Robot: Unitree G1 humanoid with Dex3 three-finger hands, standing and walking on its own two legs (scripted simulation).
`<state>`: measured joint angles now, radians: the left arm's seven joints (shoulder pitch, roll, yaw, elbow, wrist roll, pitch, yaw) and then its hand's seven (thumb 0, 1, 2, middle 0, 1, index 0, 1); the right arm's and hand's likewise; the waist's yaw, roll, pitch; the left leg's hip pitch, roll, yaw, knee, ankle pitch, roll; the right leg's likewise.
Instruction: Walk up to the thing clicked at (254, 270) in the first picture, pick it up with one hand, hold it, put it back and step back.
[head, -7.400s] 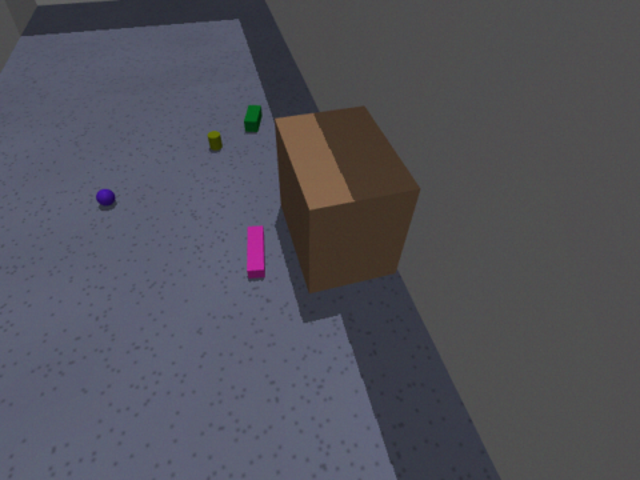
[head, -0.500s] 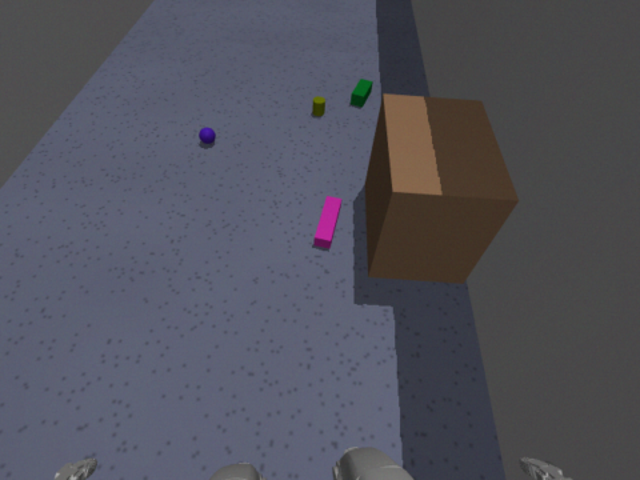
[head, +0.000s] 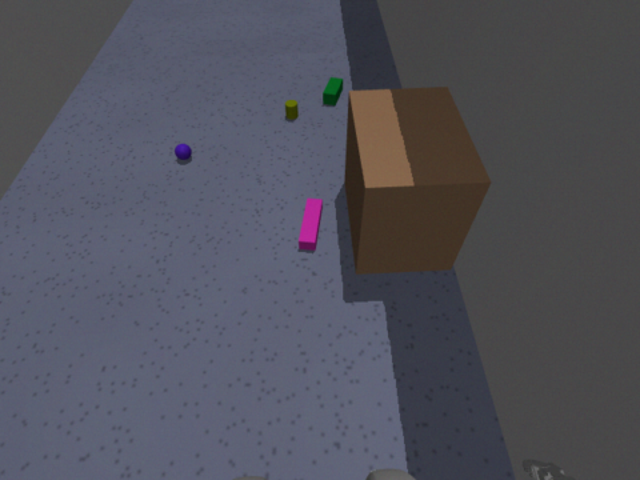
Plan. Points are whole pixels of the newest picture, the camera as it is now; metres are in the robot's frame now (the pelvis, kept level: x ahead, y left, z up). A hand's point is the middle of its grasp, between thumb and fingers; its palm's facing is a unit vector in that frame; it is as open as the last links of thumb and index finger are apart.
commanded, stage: walk up
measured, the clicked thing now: (311, 223) +1.08 +0.04 -0.73
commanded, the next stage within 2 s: stand in 0.66 s
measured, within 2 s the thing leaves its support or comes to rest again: neither
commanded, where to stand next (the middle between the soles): +0.07 +0.03 m, yaw -2 degrees
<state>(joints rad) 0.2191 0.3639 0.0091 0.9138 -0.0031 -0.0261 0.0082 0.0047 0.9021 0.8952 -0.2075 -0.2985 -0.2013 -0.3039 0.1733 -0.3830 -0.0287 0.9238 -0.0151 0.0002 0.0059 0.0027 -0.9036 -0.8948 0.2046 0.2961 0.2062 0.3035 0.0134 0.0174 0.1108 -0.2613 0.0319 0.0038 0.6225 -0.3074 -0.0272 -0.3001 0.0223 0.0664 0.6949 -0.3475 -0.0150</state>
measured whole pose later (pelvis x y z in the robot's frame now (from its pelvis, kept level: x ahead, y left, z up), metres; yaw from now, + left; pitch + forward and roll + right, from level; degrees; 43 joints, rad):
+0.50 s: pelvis +0.00 +0.02 +0.02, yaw -3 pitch -3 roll +0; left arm 0.08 0.35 0.00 1.10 -0.01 -0.02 0.00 0.00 0.90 0.90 -0.21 -0.30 -0.20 -0.30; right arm 0.10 -0.37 -0.01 1.10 -0.01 -0.01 0.02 0.00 -0.90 -0.89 0.21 0.30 0.21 0.30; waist -0.01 0.00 0.06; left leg -0.13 0.04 0.07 0.39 -0.21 -0.02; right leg -0.17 0.03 0.13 0.41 -0.20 0.02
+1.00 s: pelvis +0.01 +0.03 +0.03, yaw -2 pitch -2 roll +0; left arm 0.10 0.35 -0.01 1.14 0.00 -0.02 0.00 0.00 0.91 0.90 -0.21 -0.30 -0.20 -0.30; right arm 0.08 -0.35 -0.01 1.14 -0.01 -0.01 0.01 0.00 -0.90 -0.89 0.21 0.30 0.21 0.30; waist -0.01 0.00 0.05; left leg -0.11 0.02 0.05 0.32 -0.18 -0.01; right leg -0.13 0.00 0.11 0.33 -0.17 0.03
